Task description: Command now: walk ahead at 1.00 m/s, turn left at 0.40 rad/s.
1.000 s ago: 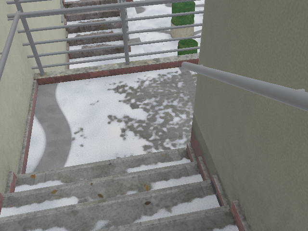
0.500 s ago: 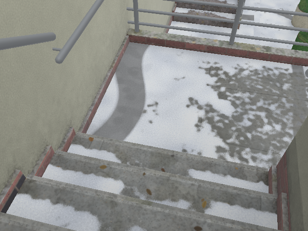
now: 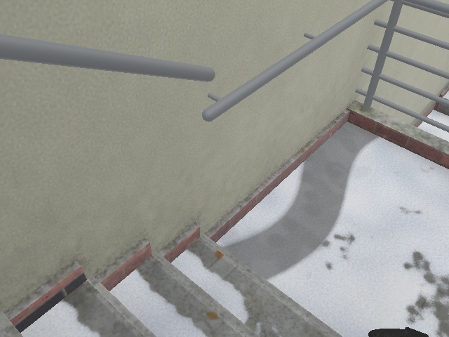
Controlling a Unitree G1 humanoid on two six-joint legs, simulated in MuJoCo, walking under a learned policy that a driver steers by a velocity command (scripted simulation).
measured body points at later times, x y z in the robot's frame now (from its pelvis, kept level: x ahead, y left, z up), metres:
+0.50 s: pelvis +0.46 -0.05 -0.19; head +0.45 -0.07 +0.26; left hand +0.55 +0.23 -0.30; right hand +0.44 -0.31 -0.34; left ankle +0.28 +0.06 -0.79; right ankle +0.51 -0.11 -0.91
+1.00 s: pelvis +0.92 -0.13 -0.43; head +0.92 -0.15 +0.02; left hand +1.10 +0.10 -0.56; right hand +0.81 -0.40 -0.56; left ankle +0.93 -0.03 -1.14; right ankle +0.77 -0.17 -1.00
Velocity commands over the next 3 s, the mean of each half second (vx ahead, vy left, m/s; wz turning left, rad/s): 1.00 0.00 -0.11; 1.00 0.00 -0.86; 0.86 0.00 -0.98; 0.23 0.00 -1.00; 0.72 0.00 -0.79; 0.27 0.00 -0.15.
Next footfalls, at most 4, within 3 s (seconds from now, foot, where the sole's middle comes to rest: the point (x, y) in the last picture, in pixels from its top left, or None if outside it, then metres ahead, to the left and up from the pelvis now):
0.16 left None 0.30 0.06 -0.86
0.52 right None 0.50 -0.11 -1.02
0.88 left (257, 292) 0.96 -0.05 -1.18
1.24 right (314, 271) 1.20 -0.33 -1.34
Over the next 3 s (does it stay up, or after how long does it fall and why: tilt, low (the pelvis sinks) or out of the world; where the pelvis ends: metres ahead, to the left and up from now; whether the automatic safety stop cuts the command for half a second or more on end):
stays up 1.34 -1.02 -0.56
